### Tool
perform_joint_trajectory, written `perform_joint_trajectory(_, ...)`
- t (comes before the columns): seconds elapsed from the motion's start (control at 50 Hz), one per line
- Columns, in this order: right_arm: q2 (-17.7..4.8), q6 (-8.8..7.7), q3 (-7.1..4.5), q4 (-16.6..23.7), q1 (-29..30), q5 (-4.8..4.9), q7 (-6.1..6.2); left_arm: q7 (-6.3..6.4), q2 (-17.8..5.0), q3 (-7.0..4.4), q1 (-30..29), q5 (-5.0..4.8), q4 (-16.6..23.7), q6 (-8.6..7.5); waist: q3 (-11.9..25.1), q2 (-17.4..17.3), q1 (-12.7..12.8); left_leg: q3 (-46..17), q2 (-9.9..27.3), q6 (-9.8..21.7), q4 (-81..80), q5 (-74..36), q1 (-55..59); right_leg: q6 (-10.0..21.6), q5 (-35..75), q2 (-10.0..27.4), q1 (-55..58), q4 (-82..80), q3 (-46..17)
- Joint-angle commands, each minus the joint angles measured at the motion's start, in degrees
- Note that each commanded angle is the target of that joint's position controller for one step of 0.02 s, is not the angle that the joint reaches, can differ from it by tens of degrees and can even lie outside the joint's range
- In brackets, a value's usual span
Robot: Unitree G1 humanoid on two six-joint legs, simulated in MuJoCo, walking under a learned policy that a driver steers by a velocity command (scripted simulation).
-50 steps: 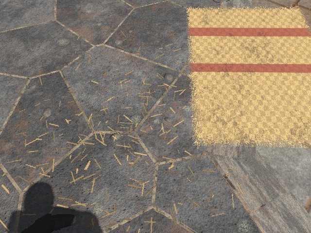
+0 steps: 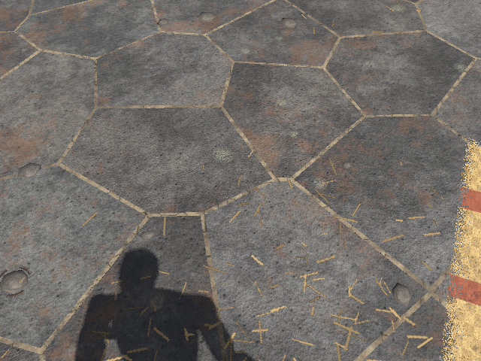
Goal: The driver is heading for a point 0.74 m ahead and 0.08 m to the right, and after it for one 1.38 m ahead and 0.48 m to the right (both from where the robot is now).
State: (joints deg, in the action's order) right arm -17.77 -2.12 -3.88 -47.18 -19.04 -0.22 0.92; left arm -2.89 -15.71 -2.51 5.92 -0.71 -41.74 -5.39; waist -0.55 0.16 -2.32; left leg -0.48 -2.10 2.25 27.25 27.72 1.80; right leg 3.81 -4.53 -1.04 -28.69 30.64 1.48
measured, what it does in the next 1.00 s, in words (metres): walks ahead, turning right: left foot, then right foot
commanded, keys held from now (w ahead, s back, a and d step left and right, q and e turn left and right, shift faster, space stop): w+e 0.30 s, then w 0.62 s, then no key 0.08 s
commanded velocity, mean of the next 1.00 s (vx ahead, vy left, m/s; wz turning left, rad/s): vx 0.49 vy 0.00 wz -0.24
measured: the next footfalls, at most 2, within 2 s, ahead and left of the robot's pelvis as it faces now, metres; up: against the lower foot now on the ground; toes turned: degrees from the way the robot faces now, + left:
left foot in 0.48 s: +0.47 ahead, +0.06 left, +0.00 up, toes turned -16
right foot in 1.00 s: +0.67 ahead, -0.26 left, +0.00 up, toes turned -26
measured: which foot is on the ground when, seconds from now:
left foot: up 0.00-0.46, down 0.48-1.00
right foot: down 0.00-0.50, up 0.52-0.98, down 1.00-1.00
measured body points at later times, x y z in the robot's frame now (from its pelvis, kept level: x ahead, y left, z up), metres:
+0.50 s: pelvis +0.29 -0.01 +0.01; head +0.32 -0.01 +0.46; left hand +0.37 +0.28 -0.11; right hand +0.47 -0.29 -0.06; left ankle +0.43 +0.07 -0.72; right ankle +0.13 -0.09 -0.72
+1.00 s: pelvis +0.55 -0.09 +0.01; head +0.58 -0.11 +0.46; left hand +0.85 +0.05 -0.06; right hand +0.44 -0.36 -0.12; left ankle +0.43 +0.08 -0.72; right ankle +0.64 -0.23 -0.72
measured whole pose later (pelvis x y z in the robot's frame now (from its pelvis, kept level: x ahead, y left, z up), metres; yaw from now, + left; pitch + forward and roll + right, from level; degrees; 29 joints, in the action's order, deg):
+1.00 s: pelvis +0.55 -0.09 +0.01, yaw -15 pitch +2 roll +2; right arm -17.1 -2.7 -2.9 -50.3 -24.6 0.8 0.1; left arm -2.2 -14.9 -1.4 0.8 0.2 -37.6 -5.3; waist -1.0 1.2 -5.7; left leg -1.0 -1.2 0.1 21.7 24.1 1.4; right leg 2.4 -0.1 1.1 -27.2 26.9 -0.5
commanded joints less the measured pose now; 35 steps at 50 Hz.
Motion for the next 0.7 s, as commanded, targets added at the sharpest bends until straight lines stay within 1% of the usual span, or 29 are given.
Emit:
perform_joint_trajectory(0.02,-0.60,-1.90,0.83,5.60,-6.88,-1.16,-0.16,0.07,-16.02,-4.89,18.86,-0.37,-0.80,-0.16,19.34,17.99,4.45,-0.79,-3.30,-1.88,44.16,1.71,-36.34,17.42,-9.77,19.25,48.44,-8.89,-43.67)
perform_joint_trajectory(0.04,-5.42,-3.37,0.27,5.77,-1.95,0.45,-0.94,0.18,-10.76,-3.60,18.96,-1.09,-0.48,-0.08,17.39,11.08,7.57,-7.35,-0.40,-1.00,48.69,2.89,-43.07,15.41,-19.89,18.77,48.93,-13.30,-46.13)
perform_joint_trajectory(0.06,-7.15,-4.44,-0.16,7.83,4.37,1.87,-1.47,0.57,-9.47,-3.20,15.20,-0.56,0.48,0.12,9.52,7.04,7.90,-6.72,2.01,-0.32,47.65,-2.44,-46.03,13.41,-17.77,17.32,41.92,-14.46,-39.01)
perform_joint_trajectory(0.08,-6.67,-5.14,0.03,8.62,7.73,1.20,-1.38,0.76,-9.36,-3.05,12.60,0.05,1.30,0.32,5.58,1.29,6.91,-5.87,3.95,-0.09,44.37,-5.97,-44.86,12.47,-11.91,15.30,34.75,-15.15,-33.93)
perform_joint_trajectory(0.1,-6.54,-5.40,-0.26,9.00,8.62,0.00,-1.20,0.96,-8.58,-2.76,10.52,0.31,1.88,0.42,3.22,-0.45,5.12,-5.69,5.44,-0.60,39.87,-8.45,-42.62,12.27,-5.25,13.70,29.14,-15.91,-30.26)
perform_joint_trajectory(0.12,-6.29,-5.17,-0.45,9.18,7.86,-0.58,-1.14,1.19,-7.78,-2.38,9.45,0.74,2.43,0.43,3.28,0.98,3.41,-5.87,6.33,-1.11,37.23,-9.93,-39.33,12.13,-0.28,12.04,25.97,-16.81,-27.83)
perform_joint_trajectory(0.14,-5.85,-4.79,-0.48,9.24,6.95,-0.75,-1.08,1.37,-7.58,-2.33,8.96,0.54,2.77,0.55,3.08,2.28,2.50,-5.54,6.53,-1.93,34.82,-10.22,-38.08,12.40,2.56,11.09,24.22,-17.62,-26.14)
perform_joint_trajectory(0.18,-4.67,-3.86,-0.28,9.36,6.68,-0.84,-0.81,1.97,-8.26,-2.57,9.45,0.03,2.81,0.60,2.31,2.92,1.93,-4.20,6.60,-3.82,30.11,-11.07,-37.69,12.80,7.01,10.20,20.66,-18.44,-23.02)
perform_joint_trajectory(0.22,-3.58,-3.39,0.12,10.54,10.32,-0.91,-0.49,2.76,-9.86,-3.09,10.83,-0.17,2.37,0.81,0.81,2.65,2.84,-3.33,5.94,-5.53,22.99,-16.83,-38.18,12.19,8.55,8.81,17.91,-19.14,-20.37)
perform_joint_trajectory(0.24,-3.00,-3.41,0.33,11.07,12.50,-0.91,-0.46,3.09,-10.17,-3.22,11.48,-0.32,2.09,1.01,0.39,2.75,3.56,-3.26,5.39,-6.02,18.71,-21.04,-37.19,11.18,8.07,7.61,16.68,-19.04,-19.05)
perform_joint_trajectory(0.28,-1.98,-3.74,0.67,11.94,16.44,-0.67,-0.71,3.59,-10.22,-3.29,12.98,-0.58,1.46,1.57,0.20,3.67,5.09,-2.99,3.66,-6.48,10.78,-28.44,-33.71,9.20,6.37,5.49,14.73,-18.18,-17.26)
perform_joint_trajectory(0.32,-1.76,-4.18,0.81,12.53,19.47,-0.14,-1.19,3.88,-10.03,-3.24,15.01,-0.73,0.60,2.02,0.45,4.18,6.45,-2.53,2.26,-6.40,5.80,-33.51,-30.53,8.19,4.44,5.53,14.62,-17.45,-17.57)
perform_joint_trajectory(0.34,-1.89,-4.42,0.81,12.76,20.62,0.09,-1.48,3.93,-9.72,-3.14,16.05,-0.79,0.07,2.16,0.37,4.36,7.05,-2.69,2.14,-6.13,4.39,-34.66,-29.90,8.00,3.54,6.20,15.71,-16.83,-18.25)
perform_joint_trajectory(0.38,-2.56,-4.90,0.61,13.25,22.23,0.24,-2.04,4.02,-8.86,-2.89,17.75,-0.76,-0.87,2.46,0.03,4.56,7.62,-3.37,2.29,-5.04,1.64,-33.49,-30.52,7.69,2.95,8.00,20.22,-14.41,-20.35)
perform_joint_trajectory(0.42,-3.68,-5.30,0.19,13.37,21.94,0.28,-2.35,4.13,-9.04,-2.99,18.01,-0.40,-1.33,2.80,-0.37,5.54,6.97,-3.49,2.46,-3.27,-0.07,-29.17,-30.63,7.15,5.48,10.04,24.66,-11.74,-22.66)
perform_joint_trajectory(0.44,-4.27,-5.48,-0.07,13.16,20.62,0.29,-2.31,4.12,-9.38,-3.15,17.65,-0.28,-1.42,3.00,-0.32,6.32,6.09,-2.94,2.30,-2.14,-0.77,-26.55,-29.20,6.80,8.88,10.67,26.02,-10.26,-23.18)
perform_joint_trajectory(0.46,-5.15,-5.69,-0.62,12.23,16.94,0.13,-2.09,4.04,-9.33,-3.11,16.62,-0.24,-1.23,3.16,1.13,6.63,3.87,-1.64,1.45,-0.56,-2.95,-25.69,-24.06,5.98,15.76,9.67,26.39,-6.79,-22.46)
perform_joint_trajectory(0.48,-6.98,-5.94,-1.52,10.76,10.55,-0.34,-1.77,3.83,-8.03,-2.59,15.77,-0.01,-0.75,3.13,6.08,5.83,0.73,-2.48,3.10,1.89,-2.81,-27.21,-13.68,4.56,21.01,6.89,24.72,0.88,-20.28)
perform_joint_trajectory(0.5,-9.94,-5.92,-2.29,9.64,0.92,-0.90,-1.43,3.81,-6.09,-1.62,15.17,0.97,0.63,3.00,14.56,0.82,-3.39,-11.93,11.67,5.95,-0.64,-27.96,1.66,2.66,11.89,3.33,16.92,15.85,-16.51)
perform_joint_trajectory(0.52,-13.84,-5.06,-3.62,6.71,-4.56,-0.49,-1.88,3.55,-1.84,-0.36,24.42,-0.36,0.38,2.25,20.81,-17.24,-0.35,-36.44,23.24,15.85,-4.02,-17.49,20.31,-1.71,-21.08,-5.48,-4.26,34.55,-10.65)
perform_joint_trajectory(0.54,-8.57,-4.83,-2.41,6.48,-4.97,1.23,-2.28,3.54,-6.38,-0.86,22.84,-0.94,-0.39,1.76,16.99,-13.22,-1.86,-43.66,24.22,15.07,-8.88,-4.16,18.67,-1.80,-28.16,-2.59,-12.46,41.05,-13.06)
perform_joint_trajectory(0.56,-5.76,-4.64,-1.57,6.92,-1.57,1.21,-2.14,3.39,-9.33,-1.73,15.64,-1.21,0.75,1.53,8.24,-7.22,-2.83,-35.90,21.78,12.58,-10.28,-3.22,11.10,-1.73,-23.27,-0.27,-14.98,42.45,-12.63)
perform_joint_trajectory(0.58,-5.21,-4.26,-1.11,7.47,1.74,0.42,-2.10,3.42,-8.82,-1.59,11.23,-0.71,1.91,1.33,3.83,-2.67,-1.76,-29.45,19.30,11.14,-11.56,-8.46,3.95,-1.89,-18.96,2.10,-13.99,40.66,-9.90)
perform_joint_trajectory(0.6,-4.24,-4.05,-0.72,7.27,3.52,0.08,-2.17,3.25,-8.21,-1.70,8.91,0.16,2.64,1.03,0.46,-1.90,-0.67,-25.33,17.31,11.12,-13.10,-14.75,-1.30,-2.27,-16.13,3.74,-13.52,37.20,-8.63)
perform_joint_trajectory(0.62,-3.57,-4.15,-0.34,7.18,4.26,-0.46,-2.14,3.05,-7.54,-1.80,9.27,0.40,2.69,0.98,0.43,-3.63,0.80,-22.17,15.61,10.53,-14.16,-19.46,-4.36,-2.44,-14.14,5.36,-10.78,34.72,-8.17)
perform_joint_trajectory(0.64,-3.15,-4.20,-0.20,6.95,4.44,-0.41,-2.22,2.90,-6.51,-1.63,10.13,0.26,2.47,1.08,0.76,-5.00,1.53,-19.87,14.33,10.47,-15.16,-22.48,-5.97,-2.80,-13.47,5.82,-8.93,32.70,-7.45)
perform_joint_trajectory(0.66,-3.27,-4.28,-0.20,6.54,4.18,-0.03,-2.24,2.81,-5.43,-1.39,10.68,0.21,2.30,1.23,1.19,-5.69,1.98,-17.93,13.86,10.83,-15.89,-24.96,-6.96,-3.19,-13.34,6.14,-8.15,30.71,-6.63)
perform_joint_trajectory(0.68,-3.99,-4.36,-0.37,6.09,3.76,0.35,-2.18,2.77,-4.64,-1.13,10.02,0.36,2.55,1.37,0.95,-5.73,2.02,-16.35,13.89,11.31,-16.76,-27.00,-7.95,-3.69,-12.78,6.48,-8.28,28.31,-5.88)
perform_joint_trajectory(0.7,-5.07,-4.33,-0.64,5.63,3.31,0.58,-2.02,2.78,-3.99,-0.82,8.10,0.60,3.33,1.41,0.32,-5.37,1.73,-15.04,14.07,11.77,-17.72,-28.63,-8.62,-4.25,-11.26,6.84,-9.02,25.12,-5.29)
Velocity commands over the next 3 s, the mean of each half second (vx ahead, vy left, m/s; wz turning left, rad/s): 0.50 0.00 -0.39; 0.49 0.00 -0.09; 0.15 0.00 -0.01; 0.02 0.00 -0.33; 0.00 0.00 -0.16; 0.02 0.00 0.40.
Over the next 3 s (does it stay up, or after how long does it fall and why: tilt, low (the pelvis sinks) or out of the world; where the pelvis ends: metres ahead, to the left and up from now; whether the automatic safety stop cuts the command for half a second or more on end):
stays up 0.70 -0.12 0.01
